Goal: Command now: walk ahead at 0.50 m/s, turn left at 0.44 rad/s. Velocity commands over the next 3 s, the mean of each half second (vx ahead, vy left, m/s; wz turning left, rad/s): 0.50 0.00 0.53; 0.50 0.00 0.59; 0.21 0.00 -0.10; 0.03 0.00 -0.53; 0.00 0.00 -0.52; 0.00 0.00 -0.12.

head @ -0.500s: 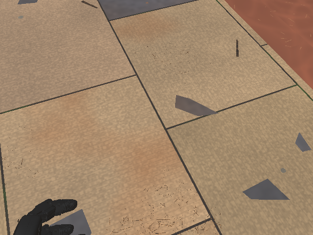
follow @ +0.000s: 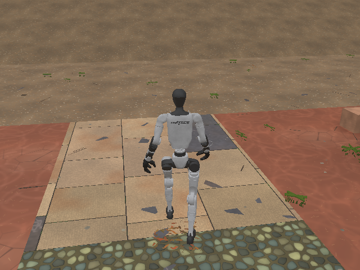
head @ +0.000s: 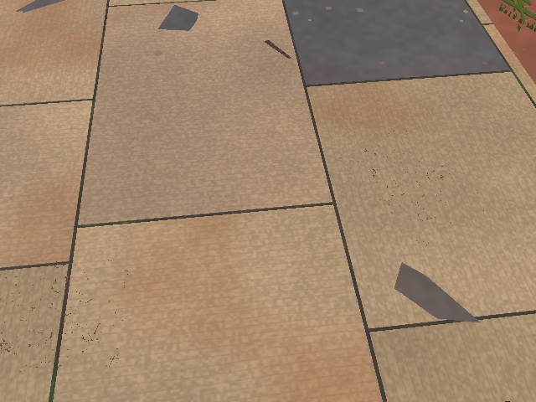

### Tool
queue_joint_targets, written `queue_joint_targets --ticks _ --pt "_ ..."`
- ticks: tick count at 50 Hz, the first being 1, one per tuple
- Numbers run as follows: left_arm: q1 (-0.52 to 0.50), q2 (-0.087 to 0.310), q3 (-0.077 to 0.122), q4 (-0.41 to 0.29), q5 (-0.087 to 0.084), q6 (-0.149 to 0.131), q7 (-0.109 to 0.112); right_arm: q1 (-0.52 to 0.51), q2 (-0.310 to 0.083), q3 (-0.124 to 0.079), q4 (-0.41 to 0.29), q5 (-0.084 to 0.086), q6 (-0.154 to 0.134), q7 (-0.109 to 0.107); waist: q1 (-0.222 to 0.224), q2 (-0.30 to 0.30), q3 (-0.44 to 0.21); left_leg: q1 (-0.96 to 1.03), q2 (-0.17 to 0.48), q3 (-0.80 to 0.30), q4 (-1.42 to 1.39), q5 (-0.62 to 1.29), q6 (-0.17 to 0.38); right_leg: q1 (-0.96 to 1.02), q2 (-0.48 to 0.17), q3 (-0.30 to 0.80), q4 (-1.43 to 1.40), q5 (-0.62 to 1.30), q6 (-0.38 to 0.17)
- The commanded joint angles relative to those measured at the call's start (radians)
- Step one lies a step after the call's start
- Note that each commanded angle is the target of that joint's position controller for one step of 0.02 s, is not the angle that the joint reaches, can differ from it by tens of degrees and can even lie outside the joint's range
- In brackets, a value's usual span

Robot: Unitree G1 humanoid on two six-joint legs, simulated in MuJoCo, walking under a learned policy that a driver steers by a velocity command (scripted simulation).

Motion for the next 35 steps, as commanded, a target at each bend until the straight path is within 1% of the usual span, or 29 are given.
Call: queue_joint_targets --ticks 1,2,3,4,5,6,7,8,9,11,13,15,16,18,20,21,22,23,24,25,26,27,28,29,30,31,32,33,35 --pt "-0.034 0.190 0.044 -0.064 -0.003 0.016 0.025 0.210 -0.202 -0.085 -0.040 0.003 -0.004 -0.011 -0.173 -0.093 -0.153 0.357 -0.099 0.052 -0.037 -0.052 0.085 -0.100 -0.236 -0.010 0.474 1.176 -0.065" --pt "0.003 0.135 0.019 -0.088 0.024 0.005 0.030 0.349 -0.292 -0.110 -0.024 0.007 0.008 -0.032 -0.204 0.058 -0.273 0.676 0.086 -0.235 -0.029 0.003 0.157 -0.359 -0.173 -0.013 0.802 0.756 -0.025" --pt "0.088 0.028 -0.017 -0.123 0.027 -0.027 0.007 0.311 -0.327 -0.111 -0.048 0.013 -0.001 -0.031 -0.101 0.267 -0.395 0.983 0.313 -0.830 -0.176 -0.182 0.380 -0.773 0.066 0.135 1.159 -0.133 0.043" --pt "-0.007 0.130 0.001 -0.127 -0.005 -0.065 -0.014 0.323 -0.242 -0.091 -0.054 0.008 -0.003 -0.029 -0.177 0.124 -0.414 0.999 0.296 -0.840 -0.256 -0.281 0.335 -0.879 0.006 0.308 1.201 -0.118 0.015" --pt "-0.097 0.146 0.002 -0.160 -0.036 -0.083 -0.023 0.293 -0.203 -0.081 -0.055 0.001 -0.006 -0.034 -0.177 0.067 -0.271 0.886 0.263 -0.684 -0.267 -0.256 0.286 -0.919 -0.039 0.291 1.155 -0.044 -0.005" --pt "-0.133 0.127 -0.004 -0.171 -0.023 -0.091 -0.019 0.233 -0.193 -0.077 -0.062 0.000 -0.010 -0.035 -0.129 -0.048 -0.157 0.717 0.223 -0.577 -0.279 -0.145 0.256 -0.900 -0.083 0.275 1.049 0.020 -0.009" --pt "-0.148 0.136 0.004 -0.169 0.005 -0.088 -0.012 0.180 -0.161 -0.068 -0.074 -0.001 -0.011 -0.038 -0.098 -0.061 -0.111 0.606 0.188 -0.500 -0.292 -0.034 0.239 -0.847 -0.113 0.268 0.954 0.056 -0.001" --pt "-0.132 0.135 0.007 -0.170 0.013 -0.078 -0.012 0.153 -0.154 -0.062 -0.089 -0.013 -0.009 -0.044 -0.068 -0.028 -0.085 0.519 0.164 -0.464 -0.315 0.043 0.241 -0.788 -0.124 0.267 0.927 0.077 0.010" --pt "-0.112 0.128 0.007 -0.168 0.020 -0.068 -0.012 0.139 -0.155 -0.063 -0.093 -0.013 -0.009 -0.047 -0.051 -0.009 -0.075 0.473 0.151 -0.444 -0.333 0.087 0.247 -0.764 -0.128 0.261 0.888 0.086 0.026" --pt "-0.104 0.101 -0.001 -0.164 0.025 -0.049 -0.009 0.143 -0.170 -0.067 -0.085 -0.009 -0.010 -0.058 -0.040 -0.001 -0.055 0.386 0.133 -0.378 -0.350 0.169 0.249 -0.742 -0.129 0.231 0.798 0.113 0.061" --pt "-0.171 0.075 -0.013 -0.182 0.027 -0.042 -0.006 0.158 -0.195 -0.075 -0.075 -0.004 -0.006 -0.071 -0.058 0.006 -0.031 0.326 0.095 -0.319 -0.356 0.163 0.226 -0.731 -0.113 0.211 0.655 0.227 0.089" --pt "-0.251 0.055 -0.022 -0.196 0.024 -0.046 -0.008 0.177 -0.201 -0.077 -0.063 0.004 0.002 -0.079 -0.091 0.029 -0.025 0.292 0.047 -0.277 -0.339 0.090 0.180 -0.674 -0.081 0.204 0.483 0.389 0.097" --pt "-0.289 0.051 -0.024 -0.201 0.020 -0.049 -0.012 0.193 -0.203 -0.077 -0.058 0.005 0.007 -0.082 -0.110 0.040 -0.027 0.285 0.039 -0.278 -0.330 0.051 0.164 -0.642 -0.061 0.199 0.413 0.453 0.098" --pt "-0.342 0.063 -0.020 -0.213 0.006 -0.056 -0.019 0.233 -0.208 -0.079 -0.042 0.008 0.015 -0.085 -0.134 0.053 -0.032 0.307 0.052 -0.320 -0.309 -0.013 0.149 -0.603 -0.033 0.206 0.333 0.505 0.096" --pt "-0.357 0.089 -0.009 -0.218 -0.001 -0.064 -0.026 0.252 -0.198 -0.078 -0.034 0.013 0.021 -0.086 -0.132 0.066 -0.036 0.372 0.076 -0.386 -0.257 -0.067 0.135 -0.595 -0.028 0.237 0.270 0.473 0.080" --pt "-0.350 0.103 -0.001 -0.216 -0.002 -0.068 -0.029 0.252 -0.194 -0.078 -0.033 0.012 0.023 -0.087 -0.123 0.076 -0.038 0.406 0.090 -0.421 -0.227 -0.081 0.126 -0.585 -0.028 0.249 0.251 0.440 0.066" --pt "-0.331 0.116 0.006 -0.213 -0.004 -0.072 -0.030 0.245 -0.194 -0.079 -0.034 0.010 0.025 -0.088 -0.108 0.091 -0.038 0.426 0.103 -0.451 -0.197 -0.080 0.117 -0.564 -0.031 0.253 0.242 0.395 0.049" --pt "-0.287 0.125 0.015 -0.201 -0.006 -0.077 -0.030 0.230 -0.188 -0.079 -0.038 0.008 0.028 -0.087 -0.079 0.105 -0.043 0.428 0.101 -0.466 -0.159 -0.069 0.104 -0.507 -0.031 0.243 0.220 0.368 0.028" --pt "-0.207 0.142 0.028 -0.181 -0.001 -0.081 -0.025 0.222 -0.163 -0.071 -0.044 0.005 0.028 -0.085 -0.034 0.101 -0.078 0.410 0.066 -0.448 -0.081 -0.040 0.078 -0.386 -0.039 0.232 0.183 0.367 -0.002" --pt "-0.083 0.185 0.043 -0.171 0.016 -0.086 -0.017 0.224 -0.104 -0.050 -0.058 -0.004 0.024 -0.080 0.023 0.033 -0.194 0.331 0.012 -0.384 0.144 -0.100 0.043 -0.165 -0.166 0.342 0.196 0.319 -0.063" --pt "0.026 0.273 0.066 -0.145 0.035 -0.074 -0.014 0.345 -0.039 -0.028 -0.085 0.013 0.015 -0.081 -0.005 -0.244 -0.334 0.006 -0.135 -0.230 0.478 -0.438 -0.033 0.179 -0.397 0.751 0.136 0.119 -0.221" --pt "0.043 0.218 0.058 -0.133 0.010 -0.066 -0.024 0.362 -0.113 -0.036 -0.082 0.024 0.013 -0.083 -0.001 -0.308 -0.316 -0.167 -0.076 -0.217 0.654 -0.554 -0.051 0.189 -0.465 0.984 0.056 -0.135 -0.253" --pt "-0.004 0.146 0.039 -0.146 0.004 -0.061 -0.021 0.280 -0.186 -0.057 -0.077 0.024 0.018 -0.084 0.022 -0.191 -0.181 -0.211 -0.032 -0.221 0.719 -0.462 -0.059 0.076 -0.423 0.854 0.033 -0.174 -0.210" --pt "-0.050 0.120 0.029 -0.151 0.010 -0.053 -0.018 0.214 -0.193 -0.061 -0.089 0.012 0.024 -0.085 0.017 -0.124 -0.102 -0.195 0.001 -0.183 0.720 -0.388 -0.065 -0.035 -0.379 0.704 0.030 -0.055 -0.176" --pt "-0.084 0.097 0.021 -0.143 0.014 -0.049 -0.017 0.175 -0.181 -0.063 -0.102 0.001 0.025 -0.082 0.003 -0.104 -0.041 -0.178 0.027 -0.176 0.679 -0.335 -0.069 -0.131 -0.335 0.594 0.009 0.072 -0.166" --pt "-0.101 0.082 0.014 -0.137 0.019 -0.050 -0.014 0.169 -0.165 -0.065 -0.108 0.003 0.028 -0.077 -0.018 -0.127 -0.019 -0.140 0.055 -0.173 0.646 -0.298 -0.069 -0.191 -0.304 0.510 -0.013 0.156 -0.155" --pt "-0.109 0.076 0.013 -0.129 0.019 -0.053 -0.013 0.177 -0.146 -0.063 -0.109 0.010 0.033 -0.072 -0.028 -0.147 -0.011 -0.108 0.068 -0.159 0.622 -0.279 -0.071 -0.228 -0.282 0.447 -0.037 0.202 -0.151" --pt "-0.108 0.075 0.014 -0.120 0.015 -0.056 -0.014 0.179 -0.125 -0.060 -0.109 0.013 0.038 -0.069 -0.032 -0.150 -0.009 -0.099 0.073 -0.144 0.604 -0.269 -0.073 -0.243 -0.275 0.399 -0.055 0.244 -0.157" --pt "-0.099 0.098 0.023 -0.098 0.010 -0.063 -0.014 0.150 -0.101 -0.053 -0.125 0.008 0.045 -0.067 -0.033 -0.128 0.004 -0.124 0.084 -0.136 0.545 -0.234 -0.084 -0.248 -0.285 0.334 -0.085 0.323 -0.177"
Next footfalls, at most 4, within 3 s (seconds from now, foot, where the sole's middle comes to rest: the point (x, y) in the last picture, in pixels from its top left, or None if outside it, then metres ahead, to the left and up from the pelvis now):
0.02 left None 0.20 0.09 -0.76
0.50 right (323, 389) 0.49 -0.07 -0.76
1.02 left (180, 330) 0.62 0.29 -0.76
1.52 right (236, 263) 0.83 0.17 -0.76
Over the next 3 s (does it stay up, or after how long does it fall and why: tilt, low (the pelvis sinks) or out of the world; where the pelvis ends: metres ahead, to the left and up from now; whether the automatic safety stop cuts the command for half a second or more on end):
stays up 0.71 0.23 0.02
